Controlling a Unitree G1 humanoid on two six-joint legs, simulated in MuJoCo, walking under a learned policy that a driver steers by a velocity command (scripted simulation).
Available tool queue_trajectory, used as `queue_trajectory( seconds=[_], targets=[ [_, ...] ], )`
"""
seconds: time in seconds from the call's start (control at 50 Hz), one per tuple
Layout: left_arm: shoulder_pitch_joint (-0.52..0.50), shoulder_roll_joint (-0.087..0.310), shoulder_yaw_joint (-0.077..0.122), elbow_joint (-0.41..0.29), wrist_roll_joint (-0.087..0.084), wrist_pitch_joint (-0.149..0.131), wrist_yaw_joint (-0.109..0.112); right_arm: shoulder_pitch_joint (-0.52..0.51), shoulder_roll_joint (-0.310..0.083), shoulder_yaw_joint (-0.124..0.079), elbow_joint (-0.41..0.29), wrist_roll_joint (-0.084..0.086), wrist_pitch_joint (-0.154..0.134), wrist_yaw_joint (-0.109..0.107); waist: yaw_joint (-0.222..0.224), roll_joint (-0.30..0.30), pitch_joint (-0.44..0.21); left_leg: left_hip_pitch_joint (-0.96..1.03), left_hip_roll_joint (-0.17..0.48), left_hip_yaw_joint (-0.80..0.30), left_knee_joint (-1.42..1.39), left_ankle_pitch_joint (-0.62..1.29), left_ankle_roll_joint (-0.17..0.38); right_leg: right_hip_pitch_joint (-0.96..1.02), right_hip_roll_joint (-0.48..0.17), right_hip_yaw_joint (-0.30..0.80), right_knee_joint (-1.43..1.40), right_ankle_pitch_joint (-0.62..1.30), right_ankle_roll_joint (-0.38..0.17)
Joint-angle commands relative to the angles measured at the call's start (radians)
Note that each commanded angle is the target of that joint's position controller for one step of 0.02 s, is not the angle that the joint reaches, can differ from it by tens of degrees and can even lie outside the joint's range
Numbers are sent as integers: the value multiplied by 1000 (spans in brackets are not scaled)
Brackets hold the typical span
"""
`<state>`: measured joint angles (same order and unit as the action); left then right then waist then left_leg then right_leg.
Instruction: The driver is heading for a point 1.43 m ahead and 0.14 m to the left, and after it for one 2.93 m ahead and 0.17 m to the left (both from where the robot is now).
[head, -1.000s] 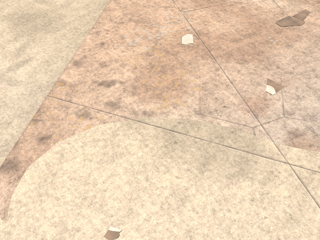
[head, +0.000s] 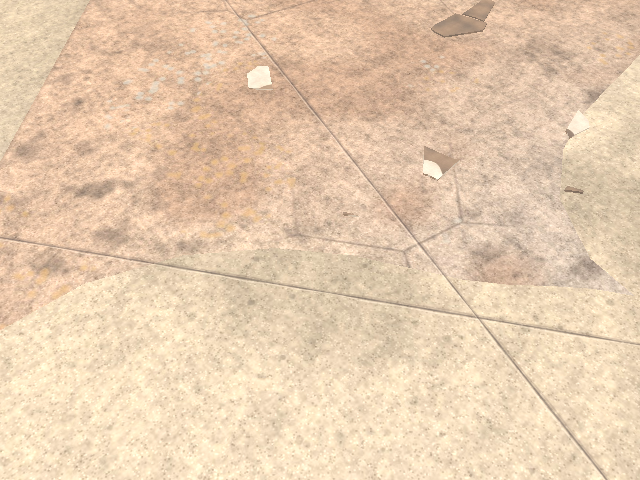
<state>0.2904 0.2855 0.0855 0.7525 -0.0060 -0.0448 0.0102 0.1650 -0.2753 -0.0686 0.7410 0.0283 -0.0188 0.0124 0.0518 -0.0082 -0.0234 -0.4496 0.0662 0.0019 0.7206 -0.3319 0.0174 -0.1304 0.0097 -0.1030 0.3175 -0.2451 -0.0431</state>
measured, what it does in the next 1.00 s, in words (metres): walks ahead: left foot, then right foot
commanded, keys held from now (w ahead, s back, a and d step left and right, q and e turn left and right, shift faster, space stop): w+q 0.36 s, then w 0.08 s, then w+e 0.56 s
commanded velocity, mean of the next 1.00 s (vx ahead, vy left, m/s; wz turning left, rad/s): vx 0.47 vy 0.00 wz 0.10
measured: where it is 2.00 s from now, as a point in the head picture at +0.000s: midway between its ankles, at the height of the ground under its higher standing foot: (317, 262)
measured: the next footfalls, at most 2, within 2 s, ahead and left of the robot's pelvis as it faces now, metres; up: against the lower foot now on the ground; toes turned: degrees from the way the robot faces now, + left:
left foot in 0.12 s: +0.11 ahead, +0.15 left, +0.00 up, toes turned +7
right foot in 0.58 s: +0.49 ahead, +0.04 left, +0.00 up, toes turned +16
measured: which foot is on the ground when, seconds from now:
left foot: up 0.00-0.10, down 0.12-0.60, up 0.62-1.00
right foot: down 0.00-0.12, up 0.14-0.56, down 0.58-1.00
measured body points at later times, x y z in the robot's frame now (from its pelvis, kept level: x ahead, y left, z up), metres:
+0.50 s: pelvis +0.23 +0.08 -0.01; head +0.26 +0.11 +0.44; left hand +0.41 +0.36 -0.08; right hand +0.32 -0.20 -0.12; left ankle +0.07 +0.15 -0.75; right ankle +0.44 +0.00 -0.71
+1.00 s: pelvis +0.52 +0.14 -0.01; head +0.55 +0.14 +0.44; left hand +0.50 +0.43 -0.12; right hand +0.79 -0.06 -0.07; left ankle +0.66 +0.30 -0.72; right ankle +0.45 +0.03 -0.75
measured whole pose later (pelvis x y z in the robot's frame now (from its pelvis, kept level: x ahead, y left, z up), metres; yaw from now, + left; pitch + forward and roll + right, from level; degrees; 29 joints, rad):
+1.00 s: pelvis +0.52 +0.14 -0.01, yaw +4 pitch +2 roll -1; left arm 0.39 0.28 0.06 0.78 -0.03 -0.04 0.01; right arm 0.03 -0.27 -0.03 0.63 0.00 -0.11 0.01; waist 0.11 0.03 0.03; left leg -0.54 0.02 -0.11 0.50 -0.01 -0.05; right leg -0.10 0.11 0.18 0.40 -0.32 -0.06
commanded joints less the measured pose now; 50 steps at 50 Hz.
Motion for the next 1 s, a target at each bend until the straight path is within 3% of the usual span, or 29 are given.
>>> queue_trajectory(
  seconds=[0.02, 0.08, 0.1, 0.12, 0.14, 0.16, 0.18, 0.2, 0.22, 0.24, 0.3, 0.36, 0.4, 0.5, 0.54, 0.56, 0.58, 0.6, 0.62, 0.64, 0.66, 0.68, 0.7, 0.72, 0.76, 0.8, 0.86, 0.92, 1.0],
  targets=[
    [-27, 162, 49, -55, -9, -16, -11, -112, -53, -3, -97, 3, -17, 19, 13, -71, 26, -88, 7, 29, -56, 25, 15, 71, -295, 218, -146, -93, -151],
    [-50, 175, 52, -44, -21, -11, -19, -45, -68, -8, -78, -1, -12, 26, -41, -62, 23, 105, -42, 95, -162, 90, 44, -34, -265, 112, -33, -42, -109],
    [-55, 165, 47, -44, -19, -13, -18, 33, -94, -23, -56, -1, -9, 21, -79, -57, -7, 242, -79, 112, -180, 82, 64, -106, -239, 60, 71, 51, -81],
    [-70, 127, 31, -51, -6, -20, -16, 174, -155, -53, -23, 5, -6, 12, -146, -7, -73, 451, -65, 44, -194, 66, 109, -222, -186, -26, 294, 164, -27],
    [-123, 55, 4, -123, 24, -34, -13, 313, -300, -90, -11, -2, -7, -3, -186, 258, -107, 674, 194, -450, -341, -44, 257, -567, -43, -115, 738, -48, 79],
    [-142, 65, 0, -148, 11, -67, -12, 320, -308, -80, -35, -5, -27, 5, -191, 265, -154, 763, 297, -797, -482, -157, 382, -804, 34, 110, 923, -334, 84],
    [-149, 132, 12, -149, -23, -87, -25, 271, -236, -58, -44, -9, -39, 7, -176, 191, -88, 737, 292, -700, -491, -153, 361, -878, -37, 173, 968, -271, 60],
    [-140, 153, 15, -138, -23, -95, -31, 219, -185, -42, -60, -10, -45, 8, -142, 145, -35, 650, 246, -578, -476, -65, 320, -846, -72, 168, 922, -180, 42],
    [-134, 150, 17, -125, 1, -96, -28, 159, -163, -34, -74, -11, -42, 6, -105, 67, 4, 555, 205, -490, -475, 31, 286, -792, -100, 166, 848, -106, 44],
    [-133, 153, 21, -121, 22, -92, -26, 117, -145, -25, -88, -15, -41, 3, -77, 68, 25, 472, 171, -420, -487, 160, 265, -722, -116, 166, 770, -48, 53],
    [-145, 109, 10, -126, 28, -71, -30, 101, -166, -30, -94, -18, -42, -15, -47, 72, 23, 350, 109, -296, -509, 418, 249, -605, -83, 131, 647, 84, 96],
    [-268, 52, -15, -157, 21, -67, -29, 145, -178, -37, -65, -5, -40, -33, -82, 84, 52, 261, 40, -211, -496, 433, 201, -499, -29, 114, 390, 262, 106],
    [-336, 39, -23, -169, 9, -71, -41, 192, -172, -37, -45, -3, -39, -38, -115, 104, 57, 255, 44, -208, -499, 377, 185, -441, -7, 105, 275, 351, 100],
    [-373, 79, -14, -178, -6, -79, -61, 247, -172, -40, -1, -5, -39, -39, -120, 124, 75, 435, 139, -253, -441, 422, 163, -452, -26, 130, 179, 315, 26],
    [-316, 108, -1, -165, -5, -77, -61, 240, -183, -44, 0, -9, -33, -38, -87, 139, 32, 498, 136, -221, -342, 714, 143, -366, 10, 82, 182, 201, -21],
    [-210, 135, 15, -136, -3, -76, -56, 231, -179, -40, -2, -12, -28, -37, -30, 136, -42, 503, 101, -180, -203, 909, 127, -221, 44, 46, 166, 198, -58],
    [-52, 164, 26, -105, 3, -72, -52, 217, -160, -29, -15, -22, -25, -39, 46, 116, -160, 393, 66, -147, 9, 894, 100, 38, -17, 109, 203, 246, -114],
    [88, 250, 45, -87, 19, -70, -52, 333, -87, -6, -30, -32, -35, -35, 30, -104, -345, 46, -63, -104, 406, 498, 29, 447, -258, 522, 218, 187, -281],
    [131, 208, 37, -51, -14, -65, -64, 353, -80, 6, -22, -27, -51, -26, 29, -290, -412, -175, -165, -130, 613, -193, -7, 574, -360, 901, 26, -21, -358],
    [61, 154, 20, -65, -32, -59, -59, 242, -159, -11, -53, -7, -68, -18, 42, -179, -244, -297, -97, -164, 669, -166, 3, 471, -333, 852, -18, -169, -304],
    [-3, 134, 12, -83, -18, -50, -52, 131, -163, -7, -83, 2, -83, -12, 37, -74, -118, -306, -54, -142, 629, -89, 13, 313, -295, 724, -37, -134, -264],
    [-43, 125, 7, -87, -5, -45, -50, 72, -147, -4, -100, -14, -94, -11, 6, 8, -18, -290, -25, -121, 546, -43, 14, 158, -255, 636, -63, -20, -249],
    [-62, 111, 1, -93, 4, -48, -46, 72, -145, -10, -102, -34, -96, -14, -26, 10, -2, -237, 7, -122, 466, 1, 11, 79, -221, 579, -79, 76, -237],
    [-73, 108, -1, -97, 7, -46, -42, 91, -131, -9, -102, -41, -94, -14, -50, -17, 2, -193, 16, -116, 421, 17, 1, 29, -193, 549, -97, 137, -237],
    [-70, 108, -1, -89, -4, -46, -33, 110, -106, -2, -103, -47, -86, -18, -71, -53, 2, -162, 22, -92, 328, 20, -29, -34, -171, 492, -118, 218, -249],
    [-50, 135, 8, -77, -11, -46, -21, 49, -83, 10, -128, -51, -81, -23, -60, -56, 24, -154, 14, -69, 199, 85, -59, -97, -153, 433, -132, 260, -248],
    [-7, 162, 17, -59, -19, -35, -7, -80, -55, 24, -155, -46, -87, -18, -12, -53, 41, -68, -26, -57, -34, 313, -79, -165, -97, 370, -115, 231, -198],
    [60, 166, 19, -38, -27, -19, -1, -163, -65, 21, -174, -28, -97, -7, 22, -64, 33, 1, -68, -66, -149, 405, -86, -149, -103, 408, -75, 167, -176],
    [75, 161, 21, -36, -26, -2, 5, -156, -114, -4, -181, -16, -111, 2, -10, -97, 17, 75, -76, -93, -247, 286, -46, -44, -137, 523, 44, 116, -140]
  ],
)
